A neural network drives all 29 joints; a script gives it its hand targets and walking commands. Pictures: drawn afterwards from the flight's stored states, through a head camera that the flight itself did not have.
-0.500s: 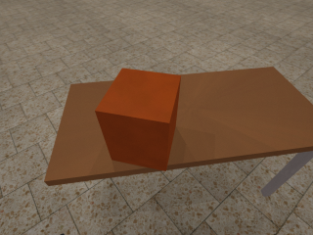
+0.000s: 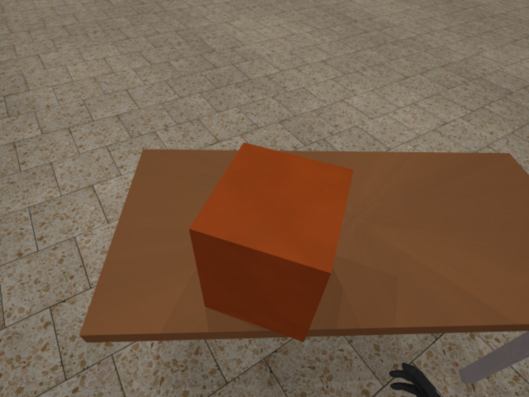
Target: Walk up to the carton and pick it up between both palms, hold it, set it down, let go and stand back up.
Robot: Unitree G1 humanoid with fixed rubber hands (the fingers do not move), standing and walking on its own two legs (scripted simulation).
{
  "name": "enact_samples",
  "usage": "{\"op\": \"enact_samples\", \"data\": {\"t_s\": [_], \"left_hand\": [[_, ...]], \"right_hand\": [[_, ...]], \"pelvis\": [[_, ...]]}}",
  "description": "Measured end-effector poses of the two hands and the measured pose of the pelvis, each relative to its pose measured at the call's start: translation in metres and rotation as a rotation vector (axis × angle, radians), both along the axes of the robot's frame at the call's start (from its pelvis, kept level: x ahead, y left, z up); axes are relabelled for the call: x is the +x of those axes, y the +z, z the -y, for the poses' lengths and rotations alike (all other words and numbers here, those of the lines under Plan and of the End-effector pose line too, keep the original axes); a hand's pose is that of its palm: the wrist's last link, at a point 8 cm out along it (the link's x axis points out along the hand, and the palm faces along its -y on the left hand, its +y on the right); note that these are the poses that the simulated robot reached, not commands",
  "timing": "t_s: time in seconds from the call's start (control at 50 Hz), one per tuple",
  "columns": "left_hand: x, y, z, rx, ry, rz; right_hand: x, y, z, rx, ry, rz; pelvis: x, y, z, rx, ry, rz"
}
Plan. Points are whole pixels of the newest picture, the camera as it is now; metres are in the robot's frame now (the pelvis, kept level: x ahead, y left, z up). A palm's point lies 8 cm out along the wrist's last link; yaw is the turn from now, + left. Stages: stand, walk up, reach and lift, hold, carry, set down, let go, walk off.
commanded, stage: walk up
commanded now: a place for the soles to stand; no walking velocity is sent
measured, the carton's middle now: (274, 243) +0.39 -0.02 -0.01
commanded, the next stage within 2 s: reach and lift in 1.68 s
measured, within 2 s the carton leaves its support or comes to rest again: neither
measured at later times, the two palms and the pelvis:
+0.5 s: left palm out of the picture +0.11 +0.26 -0.09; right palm out of the picture +0.12 -0.26 -0.09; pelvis +0.01 +0.00 +0.01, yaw +1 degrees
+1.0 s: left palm out of the picture +0.07 +0.26 -0.09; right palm out of the picture +0.10 -0.29 -0.08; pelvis -0.03 -0.02 +0.00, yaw +2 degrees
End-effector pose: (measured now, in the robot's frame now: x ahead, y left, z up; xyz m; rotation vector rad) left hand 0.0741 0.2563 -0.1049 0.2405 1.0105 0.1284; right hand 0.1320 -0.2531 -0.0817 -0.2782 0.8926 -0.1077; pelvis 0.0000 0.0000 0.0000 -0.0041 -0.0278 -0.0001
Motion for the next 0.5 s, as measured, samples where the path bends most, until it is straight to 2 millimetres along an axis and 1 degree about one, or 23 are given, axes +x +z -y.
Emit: {"op": "enact_samples", "data": {"t_s": [0.1,0.16,0.24,0.36,0.5], "left_hand": [[0.023,0.011,0.002,0.0,-0.024,0.046],[0.033,0.016,-0.001,0.011,-0.03,0.065],[0.04,0.021,-0.005,0.023,-0.029,0.081],[0.041,0.023,-0.007,0.025,-0.025,0.084],[0.031,0.02,-0.006,0.017,-0.013,0.064]], "right_hand": [[0.012,0.004,0.001,0.005,0.005,0.017],[0.012,0.003,0.002,0.007,0.005,0.012],[0.009,0.001,0.002,0.01,0.002,-0.006],[0.001,-0.002,0.003,0.012,-0.002,-0.031],[-0.008,-0.004,0.003,0.011,-0.002,-0.056]], "pelvis": [[0.007,0.005,0.0,-0.004,0.004,-0.01],[0.009,0.005,0.0,-0.005,0.007,-0.011],[0.01,0.006,0.0,-0.005,0.011,-0.01],[0.01,0.007,-0.001,-0.005,0.017,-0.008],[0.007,0.008,-0.001,-0.005,0.025,-0.007]]}}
